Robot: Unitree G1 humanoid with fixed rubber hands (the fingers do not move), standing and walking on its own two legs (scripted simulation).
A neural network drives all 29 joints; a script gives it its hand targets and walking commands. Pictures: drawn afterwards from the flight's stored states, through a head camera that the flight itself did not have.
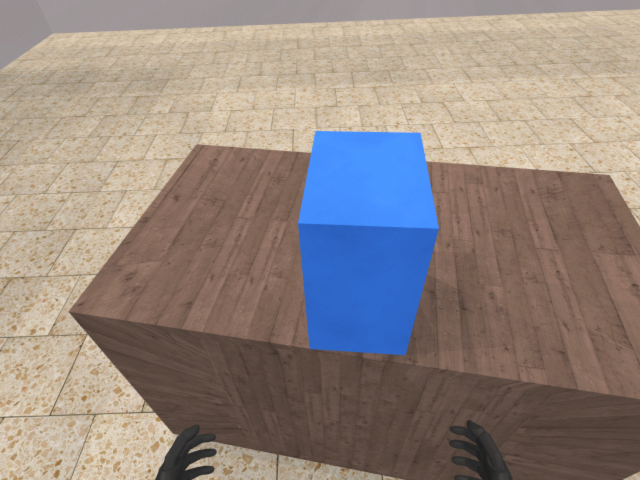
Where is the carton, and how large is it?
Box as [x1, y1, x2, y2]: [298, 131, 438, 354]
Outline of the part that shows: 315,131 298,221 309,347 318,349 405,354 438,229 420,133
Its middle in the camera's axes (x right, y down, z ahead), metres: +0.07 +0.01 +0.62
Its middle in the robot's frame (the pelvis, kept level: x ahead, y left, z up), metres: +0.47 -0.06 +0.03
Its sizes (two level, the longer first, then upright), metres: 0.214 0.161 0.289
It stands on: a pedestal, 0.66 m high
